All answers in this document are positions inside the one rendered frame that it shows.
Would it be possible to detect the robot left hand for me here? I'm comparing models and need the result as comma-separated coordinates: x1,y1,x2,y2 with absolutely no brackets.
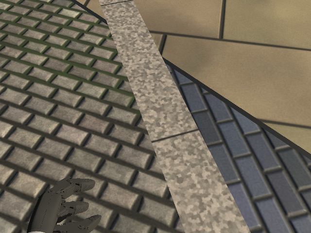
26,176,102,233

